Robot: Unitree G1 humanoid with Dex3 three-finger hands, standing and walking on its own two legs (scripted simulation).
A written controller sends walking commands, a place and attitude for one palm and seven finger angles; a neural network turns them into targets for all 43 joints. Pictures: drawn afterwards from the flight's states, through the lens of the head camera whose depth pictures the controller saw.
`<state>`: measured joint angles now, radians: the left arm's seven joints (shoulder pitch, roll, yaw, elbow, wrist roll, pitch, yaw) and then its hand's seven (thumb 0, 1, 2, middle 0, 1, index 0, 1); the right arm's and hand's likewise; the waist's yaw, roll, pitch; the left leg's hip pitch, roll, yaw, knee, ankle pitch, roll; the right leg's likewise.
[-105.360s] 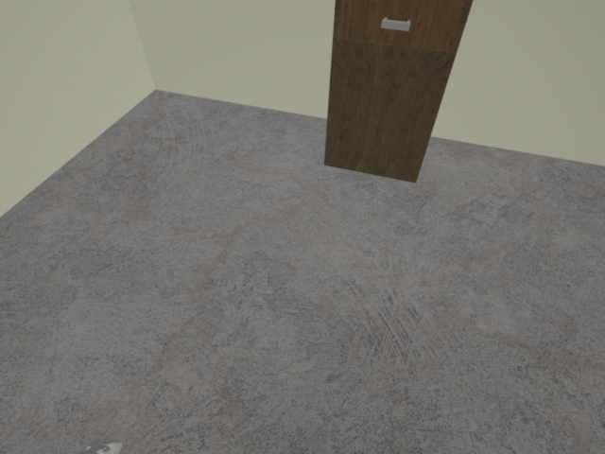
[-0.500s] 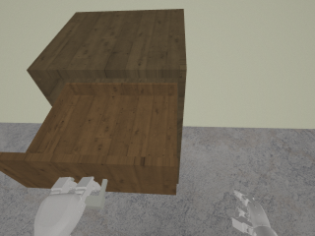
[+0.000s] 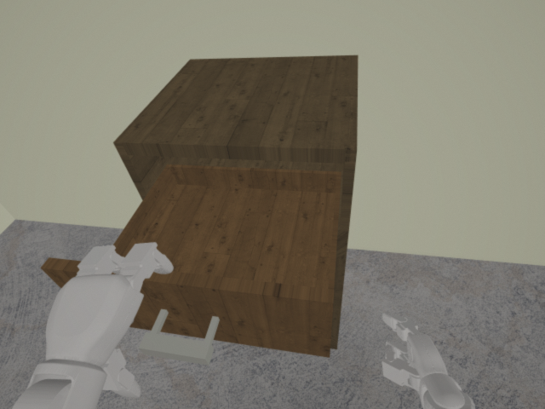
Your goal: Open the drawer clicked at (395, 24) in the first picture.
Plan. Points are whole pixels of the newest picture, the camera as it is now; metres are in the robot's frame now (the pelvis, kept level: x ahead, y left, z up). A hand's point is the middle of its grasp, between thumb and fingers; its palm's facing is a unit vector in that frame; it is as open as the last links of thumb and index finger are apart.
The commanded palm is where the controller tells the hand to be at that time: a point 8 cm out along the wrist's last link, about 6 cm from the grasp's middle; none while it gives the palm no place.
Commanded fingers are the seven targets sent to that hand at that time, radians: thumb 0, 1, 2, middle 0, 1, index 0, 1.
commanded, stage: lift the hand off the handle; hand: left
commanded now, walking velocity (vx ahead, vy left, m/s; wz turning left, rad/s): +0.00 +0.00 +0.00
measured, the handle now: (182, 334) +0.22 +0.19 +0.00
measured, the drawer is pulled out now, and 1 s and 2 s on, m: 0.29 0.29 0.29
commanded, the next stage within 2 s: draw the hand back to the body in 0.20 s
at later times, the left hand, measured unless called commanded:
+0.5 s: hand (109, 322) +0.17 +0.22 +0.14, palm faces +0.10 -0.11 -0.99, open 13.8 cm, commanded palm +0.14 +0.21 +0.20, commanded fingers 0.00 -0.50 0.30 -0.30 -1.20 -0.30 -1.20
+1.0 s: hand (110, 316) +0.17 +0.21 +0.14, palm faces +0.20 -0.69 -0.69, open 13.8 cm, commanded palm +0.14 +0.25 +0.19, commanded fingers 0.00 -0.29 0.39 -0.28 -1.07 -0.28 -1.07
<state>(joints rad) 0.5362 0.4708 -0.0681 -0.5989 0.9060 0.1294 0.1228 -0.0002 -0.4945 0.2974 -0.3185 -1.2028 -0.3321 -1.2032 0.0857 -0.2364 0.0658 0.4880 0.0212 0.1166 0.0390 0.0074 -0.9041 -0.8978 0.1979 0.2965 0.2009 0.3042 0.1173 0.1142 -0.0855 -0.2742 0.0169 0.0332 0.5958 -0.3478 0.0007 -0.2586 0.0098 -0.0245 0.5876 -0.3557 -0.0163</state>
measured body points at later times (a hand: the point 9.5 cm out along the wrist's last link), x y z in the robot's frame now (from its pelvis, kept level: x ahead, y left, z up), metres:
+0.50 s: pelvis -0.02 +0.00 +0.01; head -0.03 -0.05 +0.45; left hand +0.16 +0.22 +0.19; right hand +0.20 -0.20 -0.08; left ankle -0.02 +0.12 -0.73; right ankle -0.03 -0.11 -0.73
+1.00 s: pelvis -0.01 +0.01 +0.01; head +0.00 -0.03 +0.46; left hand +0.16 +0.25 +0.18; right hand +0.22 -0.19 -0.07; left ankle -0.02 +0.12 -0.73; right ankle -0.03 -0.11 -0.73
